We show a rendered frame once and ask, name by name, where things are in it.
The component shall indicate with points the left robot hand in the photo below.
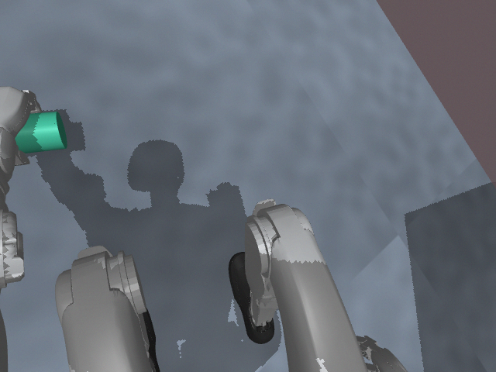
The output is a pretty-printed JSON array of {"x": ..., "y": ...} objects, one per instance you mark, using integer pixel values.
[{"x": 15, "y": 108}]

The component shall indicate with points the bottle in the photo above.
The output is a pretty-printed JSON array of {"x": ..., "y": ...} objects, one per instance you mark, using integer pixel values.
[{"x": 42, "y": 132}]

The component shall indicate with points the left robot foot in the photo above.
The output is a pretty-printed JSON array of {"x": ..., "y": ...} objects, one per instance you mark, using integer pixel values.
[{"x": 152, "y": 341}]

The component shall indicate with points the right robot foot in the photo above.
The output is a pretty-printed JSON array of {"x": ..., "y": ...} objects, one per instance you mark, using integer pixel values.
[{"x": 241, "y": 292}]

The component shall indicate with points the right robot hand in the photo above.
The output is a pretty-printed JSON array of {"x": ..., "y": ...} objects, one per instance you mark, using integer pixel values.
[{"x": 383, "y": 359}]

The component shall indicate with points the left robot arm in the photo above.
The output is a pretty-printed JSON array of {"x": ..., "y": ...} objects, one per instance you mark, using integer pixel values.
[{"x": 11, "y": 242}]

